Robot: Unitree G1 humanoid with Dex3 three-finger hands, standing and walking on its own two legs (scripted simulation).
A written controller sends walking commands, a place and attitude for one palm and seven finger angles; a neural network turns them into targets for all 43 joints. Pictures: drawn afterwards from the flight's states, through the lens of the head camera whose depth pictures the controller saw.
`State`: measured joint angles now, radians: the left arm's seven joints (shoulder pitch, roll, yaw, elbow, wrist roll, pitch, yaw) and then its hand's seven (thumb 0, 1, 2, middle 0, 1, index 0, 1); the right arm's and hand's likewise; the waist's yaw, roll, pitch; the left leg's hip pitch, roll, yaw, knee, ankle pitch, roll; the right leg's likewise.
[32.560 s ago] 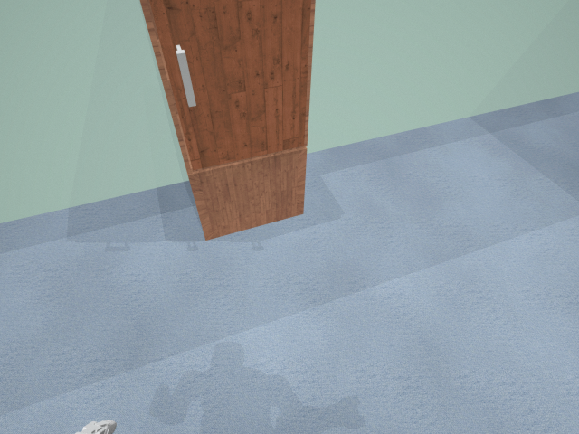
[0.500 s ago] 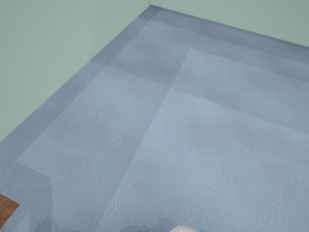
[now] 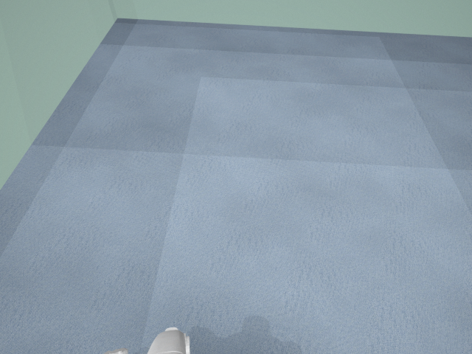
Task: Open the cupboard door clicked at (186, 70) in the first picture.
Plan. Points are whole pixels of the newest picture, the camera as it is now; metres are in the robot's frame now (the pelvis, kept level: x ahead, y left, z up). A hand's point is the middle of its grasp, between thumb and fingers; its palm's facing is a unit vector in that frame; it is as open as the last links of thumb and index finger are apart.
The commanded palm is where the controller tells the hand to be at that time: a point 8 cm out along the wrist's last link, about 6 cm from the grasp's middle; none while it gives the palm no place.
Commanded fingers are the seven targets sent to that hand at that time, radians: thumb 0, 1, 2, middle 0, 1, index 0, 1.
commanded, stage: walk to a spot facing it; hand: left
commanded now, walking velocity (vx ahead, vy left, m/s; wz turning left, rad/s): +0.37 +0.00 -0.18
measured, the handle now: out of the picture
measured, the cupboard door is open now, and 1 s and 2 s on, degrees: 39 39 39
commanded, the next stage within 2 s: turn to face it in 0.34 s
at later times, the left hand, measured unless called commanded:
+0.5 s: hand (155, 266) +0.32 +0.18 -0.17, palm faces -0.15 -0.97 -0.20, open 7.4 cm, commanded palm none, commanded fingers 0.00 0.90 0.90 -0.20 -0.30 -0.20 -0.30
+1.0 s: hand (177, 217) +0.45 +0.15 -0.18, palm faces +0.09 -0.98 -0.20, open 7.3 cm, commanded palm none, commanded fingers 0.00 0.90 0.90 -0.20 -0.30 -0.20 -0.30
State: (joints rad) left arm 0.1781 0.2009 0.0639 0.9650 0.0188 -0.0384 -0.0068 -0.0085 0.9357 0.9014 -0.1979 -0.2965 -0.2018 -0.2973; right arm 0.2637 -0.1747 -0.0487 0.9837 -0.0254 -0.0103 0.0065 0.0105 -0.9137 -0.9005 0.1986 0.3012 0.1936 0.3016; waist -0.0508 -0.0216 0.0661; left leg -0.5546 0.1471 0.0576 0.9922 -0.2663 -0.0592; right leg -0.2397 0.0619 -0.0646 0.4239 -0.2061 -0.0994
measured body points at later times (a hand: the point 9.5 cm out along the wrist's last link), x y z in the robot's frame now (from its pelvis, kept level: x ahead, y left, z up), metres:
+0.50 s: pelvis +0.23 +0.00 -0.01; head +0.26 -0.01 +0.44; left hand +0.33 +0.23 -0.15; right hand +0.20 -0.24 -0.16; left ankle +0.20 +0.15 -0.74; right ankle +0.29 -0.13 -0.72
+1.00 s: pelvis +0.36 -0.04 -0.01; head +0.40 -0.02 +0.44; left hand +0.45 +0.20 -0.16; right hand +0.41 -0.27 -0.15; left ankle +0.37 +0.07 -0.74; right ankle +0.33 -0.17 -0.68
